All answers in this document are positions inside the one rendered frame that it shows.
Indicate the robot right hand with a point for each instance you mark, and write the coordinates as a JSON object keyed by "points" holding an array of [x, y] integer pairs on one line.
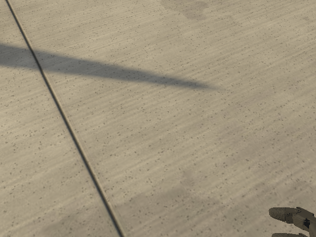
{"points": [[298, 216]]}

